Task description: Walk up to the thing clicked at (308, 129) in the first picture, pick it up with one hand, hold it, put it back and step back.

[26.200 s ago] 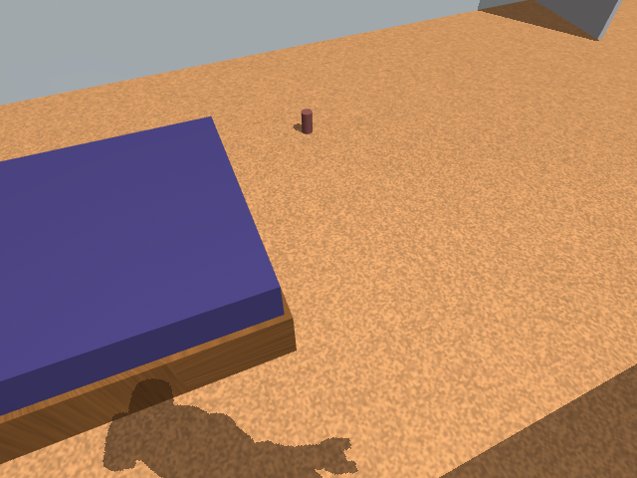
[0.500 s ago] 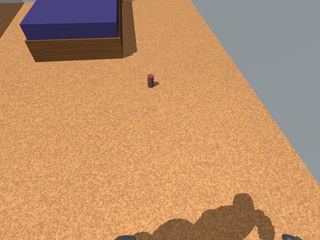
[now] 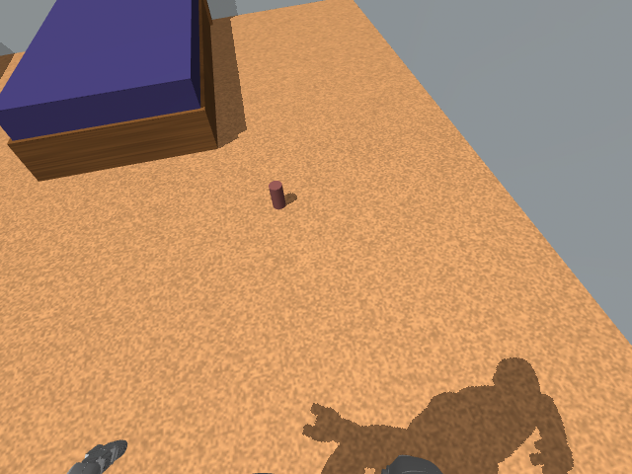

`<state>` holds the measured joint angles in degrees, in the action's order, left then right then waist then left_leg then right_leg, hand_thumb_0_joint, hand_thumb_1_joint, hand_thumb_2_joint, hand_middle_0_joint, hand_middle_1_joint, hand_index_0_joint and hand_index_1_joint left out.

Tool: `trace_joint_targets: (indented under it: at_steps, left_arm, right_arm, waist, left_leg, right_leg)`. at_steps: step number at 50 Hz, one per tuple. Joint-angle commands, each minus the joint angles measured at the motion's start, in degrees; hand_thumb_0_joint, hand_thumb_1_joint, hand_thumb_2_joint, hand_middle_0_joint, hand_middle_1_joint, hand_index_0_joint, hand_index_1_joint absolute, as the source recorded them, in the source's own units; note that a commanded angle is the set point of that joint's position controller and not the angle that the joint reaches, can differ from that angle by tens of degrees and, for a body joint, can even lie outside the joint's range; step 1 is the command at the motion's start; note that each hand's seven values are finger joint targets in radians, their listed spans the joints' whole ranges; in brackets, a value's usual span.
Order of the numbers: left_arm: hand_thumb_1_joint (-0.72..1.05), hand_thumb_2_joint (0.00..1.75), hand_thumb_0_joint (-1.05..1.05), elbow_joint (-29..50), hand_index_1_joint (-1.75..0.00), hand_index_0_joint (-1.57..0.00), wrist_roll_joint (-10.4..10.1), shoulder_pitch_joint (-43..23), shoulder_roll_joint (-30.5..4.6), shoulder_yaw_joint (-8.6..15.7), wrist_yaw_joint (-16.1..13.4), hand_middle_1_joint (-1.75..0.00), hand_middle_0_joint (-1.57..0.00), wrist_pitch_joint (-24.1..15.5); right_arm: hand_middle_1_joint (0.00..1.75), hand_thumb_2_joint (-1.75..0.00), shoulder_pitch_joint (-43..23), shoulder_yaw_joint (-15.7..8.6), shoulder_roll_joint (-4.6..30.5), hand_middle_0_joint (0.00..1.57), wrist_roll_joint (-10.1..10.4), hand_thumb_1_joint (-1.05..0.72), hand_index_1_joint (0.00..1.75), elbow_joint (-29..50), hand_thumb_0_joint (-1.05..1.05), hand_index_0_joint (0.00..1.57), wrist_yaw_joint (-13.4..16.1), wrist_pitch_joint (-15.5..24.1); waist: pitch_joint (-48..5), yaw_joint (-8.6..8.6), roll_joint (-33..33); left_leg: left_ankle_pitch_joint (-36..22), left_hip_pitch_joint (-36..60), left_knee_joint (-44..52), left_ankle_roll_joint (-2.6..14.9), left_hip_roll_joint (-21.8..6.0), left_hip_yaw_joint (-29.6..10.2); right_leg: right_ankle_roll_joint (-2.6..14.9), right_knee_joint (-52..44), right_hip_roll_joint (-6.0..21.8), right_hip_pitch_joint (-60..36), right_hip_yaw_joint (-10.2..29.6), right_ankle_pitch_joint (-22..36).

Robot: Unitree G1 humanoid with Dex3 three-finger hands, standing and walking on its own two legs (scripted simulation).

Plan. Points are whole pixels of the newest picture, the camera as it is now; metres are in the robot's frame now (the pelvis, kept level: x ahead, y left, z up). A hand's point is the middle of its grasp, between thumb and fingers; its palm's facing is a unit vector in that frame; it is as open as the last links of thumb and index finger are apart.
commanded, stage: walk up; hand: left
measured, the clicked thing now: (277, 195) +1.24 +0.28 -0.70
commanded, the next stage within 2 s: none
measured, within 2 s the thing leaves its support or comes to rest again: neither
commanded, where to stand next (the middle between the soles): +0.86 +0.04 m, yaw -1 degrees
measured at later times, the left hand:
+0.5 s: hand (148, 369) +0.29 +0.32 -0.15, palm faces -0.04 -0.94 -0.34, open 7.4 cm
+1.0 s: hand (210, 224) +0.56 +0.26 -0.10, palm faces -0.03 -0.91 -0.41, open 7.3 cm
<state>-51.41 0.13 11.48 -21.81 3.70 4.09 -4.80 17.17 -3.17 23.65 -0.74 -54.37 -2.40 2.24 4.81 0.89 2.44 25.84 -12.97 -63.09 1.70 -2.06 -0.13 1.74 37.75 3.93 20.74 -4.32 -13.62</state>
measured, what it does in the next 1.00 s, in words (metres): walks ahead: left foot, then right foot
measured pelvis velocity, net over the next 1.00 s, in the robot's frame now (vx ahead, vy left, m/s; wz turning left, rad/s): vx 0.47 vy -0.01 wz -0.03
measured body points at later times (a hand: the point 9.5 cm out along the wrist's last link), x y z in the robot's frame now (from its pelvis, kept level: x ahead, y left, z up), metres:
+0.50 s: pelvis +0.26 +0.05 +0.00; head +0.29 +0.07 +0.45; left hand +0.29 +0.37 -0.13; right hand +0.37 -0.27 -0.08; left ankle +0.32 +0.15 -0.72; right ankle +0.16 -0.10 -0.64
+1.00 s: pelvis +0.47 -0.01 +0.01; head +0.49 -0.04 +0.46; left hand +0.56 +0.30 -0.08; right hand +0.51 -0.32 -0.13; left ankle +0.40 +0.14 -0.64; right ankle +0.53 -0.10 -0.72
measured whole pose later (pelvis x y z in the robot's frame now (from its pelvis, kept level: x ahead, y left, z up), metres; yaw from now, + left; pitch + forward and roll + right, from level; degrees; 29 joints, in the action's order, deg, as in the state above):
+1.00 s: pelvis +0.47 -0.01 +0.01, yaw -2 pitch -3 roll +2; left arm -48.3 -0.2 14.1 -21.2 2.4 2.6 -5.0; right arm 18.2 -2.3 24.2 -0.1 -50.0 -2.2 1.8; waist 5.9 0.6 2.6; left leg 24.2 -19.1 -63.3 2.1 -0.8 -0.1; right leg 2.6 33.5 2.3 18.4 -3.7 -12.0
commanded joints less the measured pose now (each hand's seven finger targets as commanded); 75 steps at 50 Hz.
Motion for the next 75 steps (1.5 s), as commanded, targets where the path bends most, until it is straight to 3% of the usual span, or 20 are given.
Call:
trace_joint_targets:
  at_steps: [1, 13, 17, 19, 20, 21, 26, 37, 41, 43, 44, 45, 51, 58, 63, 68, 69, 71, 73, 75]
  left_arm:
    - [0.9, 0.9, 0.0, 2.4, -0.3, -0.2, -0.77, 3.76, -17.01, 4.44, -2.33, -0.3, -0.2, -1.02]
    - [0.9, 0.9, 0.0, 4.83, -0.3, -0.2, 0.22, 7.18, -17.3, 4.13, -1.93, -0.3, -0.2, -2.01]
    - [0.9, 0.9, 0.0, 5.62, -0.3, -0.2, 0.43, 5.59, -18.0, 3.91, -2.36, -0.3, -0.2, -1.21]
    - [0.9, 0.9, 0.0, 5.92, -0.3, -0.2, -0.14, 10.67, -11.82, 1.5, -2.73, -0.3, -0.2, -0.69]
    - [0.9, 0.9, 0.0, 6.08, -0.3, -0.2, -0.77, 13.87, -8.0, 0.43, -2.63, -0.3, -0.2, -0.48]
    - [0.9, 0.9, 0.0, 4.83, -0.3, -0.2, -0.79, 13.06, -15.32, 1.95, -3.66, -0.3, -0.2, 0.2]
    - [0.9, 0.9, 0.0, 2.53, -0.3, -0.2, -1.65, 12.2, -13.76, 1.61, -2.51, -0.3, -0.2, 0.44]
    - [0.9, 0.9, 0.0, 6.4, -0.3, -0.2, 0.26, 0.23, -10.69, 1.82, 0.2, -0.3, -0.2, 0.74]
    - [0.9, 0.9, 0.0, 3.63, -0.3, -0.2, 0.44, 6.08, -12.34, 3.14, -0.54, -0.3, -0.2, -0.06]
    - [0.9, 0.9, 0.0, 1.47, -0.3, -0.2, 0.93, 16.55, -18.06, 5.49, -1.95, -0.3, -0.2, -1.0]
    - [0.9, 0.9, 0.0, 3.1, -0.3, -0.2, 0.69, 16.0, -21.9, 6.05, -2.57, -0.3, -0.2, -1.27]
    - [0.9, 0.9, 0.0, 3.23, -0.3, -0.2, -0.07, 14.36, -22.41, 5.86, -2.52, -0.3, -0.2, -0.98]
    - [0.9, 0.9, 0.0, 5.42, -0.3, -0.2, -0.61, 6.23, -15.35, 3.48, -3.14, -0.3, -0.2, -1.67]
    - [0.9, 0.9, 0.0, 7.13, -0.3, -0.2, 0.45, 7.58, -16.35, 4.36, -3.01, -0.3, -0.2, -2.02]
    - [0.9, 0.9, 0.0, 7.0, -0.3, -0.2, 0.58, 8.74, -16.91, 4.46, -2.73, -0.3, -0.2, -1.77]
    - [0.9, 0.9, 0.0, 7.29, -0.3, -0.2, 0.44, 7.48, -15.94, 3.23, -2.76, -0.3, -0.2, -0.89]
    - [0.9, 0.9, 0.0, 7.3, -0.3, -0.2, 0.21, 9.84, -13.24, 2.07, -2.73, -0.3, -0.2, -0.64]
    - [0.9, 0.9, 0.0, 6.46, -0.3, -0.2, -0.28, 14.21, -11.48, 1.48, -3.19, -0.3, -0.2, 0.19]
    - [0.9, 0.9, 0.0, 5.47, -0.3, -0.2, 0.12, 10.27, -16.09, 1.99, -3.57, -0.3, -0.2, 0.59]
    - [0.9, 0.9, 0.0, 3.76, -0.3, -0.2, -0.56, 11.66, -14.35, 1.95, -2.98, -0.3, -0.2, 0.66]
  right_arm:
    - [0.3, -0.9, 2.13, -3.06, 11.3, 0.2, 1.54, -0.9, 0.3, 4.65, 0.0, 0.2, -0.08, 1.8]
    - [0.3, -0.9, -10.48, -3.73, 9.22, 0.2, -0.6, -0.9, 0.3, 9.49, 0.0, 0.2, -3.2, 1.88]
    - [0.3, -0.9, -3.22, -4.97, 11.16, 0.2, -0.74, -0.9, 0.3, 7.43, 0.0, 0.2, -2.67, 1.98]
    - [0.3, -0.9, 10.9, -7.1, 17.11, 0.2, -2.14, -0.9, 0.3, 4.33, 0.0, 0.2, -1.06, 2.76]
    - [0.3, -0.9, 10.12, -7.5, 19.94, 0.2, -2.03, -0.9, 0.3, 6.38, 0.0, 0.2, -0.32, 3.16]
    - [0.3, -0.9, 7.7, -7.7, 20.9, 0.2, 0.27, -0.9, 0.3, 7.36, 0.0, 0.2, -0.22, 3.08]
    - [0.3, -0.9, 0.66, -4.31, 13.33, 0.2, 1.39, -0.9, 0.3, 8.59, 0.0, 0.2, 0.81, 3.73]
    - [0.3, -0.9, 0.2, -4.49, 13.73, 0.2, 0.42, -0.9, 0.3, 11.16, 0.0, 0.2, 0.44, 3.83]
    - [0.3, -0.9, 0.03, -4.33, 13.57, 0.2, 0.61, -0.9, 0.3, 12.28, 0.0, 0.2, 0.81, 2.99]
    - [0.3, -0.9, 4.97, -2.22, 8.42, 0.2, 0.57, -0.9, 0.3, 12.51, 0.0, 0.2, 0.59, 2.99]
    - [0.3, -0.9, 7.57, -1.27, 6.3, 0.2, 0.5, -0.9, 0.3, 12.6, 0.0, 0.2, 0.35, 2.48]
    - [0.3, -0.9, 5.51, -2.92, 12.89, 0.2, 0.53, -0.9, 0.3, 11.22, 0.0, 0.2, 0.9, 1.77]
    - [0.3, -0.9, 6.22, -2.68, 10.45, 0.2, 0.92, -0.9, 0.3, 6.89, 0.0, 0.2, -0.01, 0.4]
    - [0.3, -0.9, -0.87, -3.62, 10.62, 0.2, -0.14, -0.9, 0.3, 8.63, 0.0, 0.2, -1.55, -0.22]
    - [0.3, -0.9, -5.89, -3.33, 9.52, 0.2, -0.88, -0.9, 0.3, 9.79, 0.0, 0.2, -2.26, 1.0]
    - [0.3, -0.9, 2.58, -4.32, 11.63, 0.2, -0.85, -0.9, 0.3, 6.98, 0.0, 0.2, -1.48, 2.33]
    - [0.3, -0.9, 7.9, -5.32, 14.16, 0.2, -1.19, -0.9, 0.3, 5.68, 0.0, 0.2, -0.78, 2.74]
    - [0.3, -0.9, 7.93, -6.31, 19.95, 0.2, -0.48, -0.9, 0.3, 8.61, 0.0, 0.2, 0.39, 3.0]
    - [0.3, -0.9, 5.13, -5.98, 17.82, 0.2, 0.93, -0.9, 0.3, 8.63, 0.0, 0.2, 0.45, 2.44]
    - [0.3, -0.9, 2.7, -4.02, 13.63, 0.2, 0.82, -0.9, 0.3, 9.58, 0.0, 0.2, 0.96, 3.0]
  waist:
    - [-2.11, 0.27, -11.28]
    - [-0.01, 2.7, -8.35]
    - [-4.37, -2.08, -4.41]
    - [-13.05, -7.66, 12.05]
    - [-13.33, -5.69, 19.09]
    - [-13.42, -5.89, 10.58]
    - [-3.94, -1.37, 5.88]
    - [0.3, -2.44, 5.13]
    - [-5.03, 1.1, 0.09]
    - [-12.56, 5.27, -15.68]
    - [-11.59, 3.91, -20.69]
    - [-9.68, 4.52, -14.86]
    - [-2.34, -0.64, -10.29]
    - [0.87, 1.19, -9.28]
    - [0.7, 2.46, -8.95]
    - [-4.69, -3.28, -2.89]
    - [-8.97, -5.4, 5.71]
    - [-9.14, -4.27, 11.84]
    - [-3.19, -3.84, 5.25]
    - [-1.38, -1.99, 3.77]
  left_leg:
    - [-9.78, -17.73, -2.46, 1.59, -3.62, -3.9]
    - [-22.07, -12.69, 29.19, -1.41, -3.83, 2.39]
    - [-18.26, 1.08, 31.09, 1.08, -1.26, 4.94]
    - [-3.08, 20.71, 37.47, 6.2, -7.72, -8.13]
    - [-0.35, 26.84, 42.3, 9.12, -20.23, -33.18]
    - [1.78, 25.03, 46.96, 14.36, -23.94, -40.62]
    - [-31.77, 6.83, 46.04, 7.58, -13.51, -7.97]
    - [-28.29, 5.07, 46.57, 9.38, -11.79, 1.58]
    - [-24.94, 1.88, 34.43, 7.12, -11.45, 0.87]
    - [-15.89, -7.77, 9.63, 3.87, -2.8, 6.5]
    - [4.13, -18.79, 0.37, 1.45, 3.05, 4.06]
    - [4.94, -21.62, -4.7, 0.87, 2.03, 0.41]
    - [-9.23, -15.06, 1.58, 0.2, -1.42, -4.07]
    - [-15.25, -20.59, 15.55, -2.76, -2.66, -3.78]
    - [-16.22, -15.13, 27.41, -1.57, -4.12, -0.52]
    - [-15.1, 4.98, 33.3, 0.91, -0.28, 3.07]
    - [-8.73, 13.06, 38.4, 2.97, -2.15, -1.52]
    - [1.27, 19.13, 48.65, 11.52, -21.83, -37.08]
    - [-3.99, 10.73, 47.83, 13.51, -20.26, -29.71]
    - [-20.27, 7.08, 46.16, 8.15, -13.62, -14.41]
  right_leg:
    - [7.19, -24.61, 11.07, -12.69, 17.93, -6.41]
    - [8.12, -23.04, 9.28, -12.27, 4.26, 4.82]
    - [7.39, -12.46, 9.54, -9.24, 3.45, 10.12]
    - [3.45, 18.57, 1.25, 3.09, -1.63, 7.36]
    - [0.91, 29.27, -7.6, 16.17, 3.31, -18.49]
    - [2.2, 33.66, -4.9, 17.84, 7.93, -17.86]
    - [0.66, 26.88, -0.46, 8.97, 10.65, -4.18]
    - [-0.84, -1.53, 1.57, 4.97, 2.2, 7.96]
    - [1.06, -7.05, -1.2, -10.35, 1.02, 6.93]
    - [3.1, -12.89, 4.83, -26.25, 11.74, -5.98]
    - [7.1, -19.89, 18.19, -29.27, 35.24, -11.76]
    - [12.59, -23.1, 21.47, -27.01, 43.91, -12.79]
    - [5.93, -23.02, 9.23, -10.11, 13.99, 7.49]
    - [7.82, -28.5, 10.89, -11.34, 11.35, -8.39]
    - [9.39, -23.62, 11.58, -12.0, 8.33, -3.29]
    - [6.88, -7.54, 9.16, -5.26, 4.8, 6.75]
    - [4.98, 7.07, 4.28, -2.72, 0.29, 9.53]
    - [0.71, 26.15, -5.95, 16.08, 2.31, -17.67]
    - [1.34, 30.03, -0.88, 16.17, 8.18, -14.55]
    - [1.17, 24.83, 0.22, 11.63, 11.06, -7.75]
